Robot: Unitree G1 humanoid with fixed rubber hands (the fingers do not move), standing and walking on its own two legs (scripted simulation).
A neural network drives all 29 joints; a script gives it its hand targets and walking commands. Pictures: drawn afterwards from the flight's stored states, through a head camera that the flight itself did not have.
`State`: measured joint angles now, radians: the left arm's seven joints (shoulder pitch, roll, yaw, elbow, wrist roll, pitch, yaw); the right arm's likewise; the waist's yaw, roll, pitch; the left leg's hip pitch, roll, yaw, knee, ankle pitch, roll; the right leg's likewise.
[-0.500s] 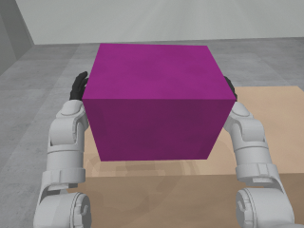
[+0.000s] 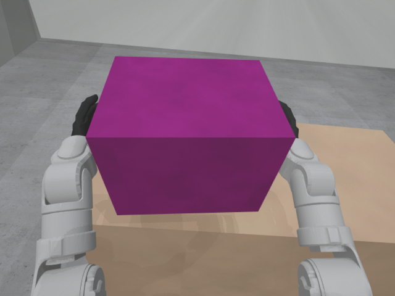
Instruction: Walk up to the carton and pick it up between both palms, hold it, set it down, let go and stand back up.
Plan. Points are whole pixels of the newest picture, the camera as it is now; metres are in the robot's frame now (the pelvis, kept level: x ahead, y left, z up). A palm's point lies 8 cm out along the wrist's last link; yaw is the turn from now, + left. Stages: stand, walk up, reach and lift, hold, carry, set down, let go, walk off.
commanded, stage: hold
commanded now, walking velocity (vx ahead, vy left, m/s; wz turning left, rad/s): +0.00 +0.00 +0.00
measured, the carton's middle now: (189, 136) +0.37 +0.01 +0.17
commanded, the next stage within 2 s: none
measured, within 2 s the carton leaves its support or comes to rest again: neither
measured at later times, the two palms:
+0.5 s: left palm (111, 130) +0.35 +0.15 +0.20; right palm (307, 148) +0.33 -0.23 +0.18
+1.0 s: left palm (86, 136) +0.35 +0.20 +0.18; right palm (284, 141) +0.35 -0.18 +0.18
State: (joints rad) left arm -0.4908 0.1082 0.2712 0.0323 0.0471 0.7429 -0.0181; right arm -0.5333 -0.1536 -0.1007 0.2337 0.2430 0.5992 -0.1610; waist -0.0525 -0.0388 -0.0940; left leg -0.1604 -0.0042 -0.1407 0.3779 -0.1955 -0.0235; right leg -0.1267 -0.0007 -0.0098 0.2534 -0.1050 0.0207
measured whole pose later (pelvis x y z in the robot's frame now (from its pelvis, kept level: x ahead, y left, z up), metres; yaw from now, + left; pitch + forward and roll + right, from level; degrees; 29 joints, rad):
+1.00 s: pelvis -0.01 +0.00 +0.00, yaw +0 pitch -1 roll -1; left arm -0.56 0.12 0.28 0.15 0.06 0.72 -0.02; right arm -0.60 -0.15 -0.13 0.34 0.20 0.59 -0.14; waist -0.05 -0.03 -0.10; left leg -0.18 -0.01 -0.14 0.36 -0.17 -0.02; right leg -0.16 -0.01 -0.01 0.27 -0.10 0.02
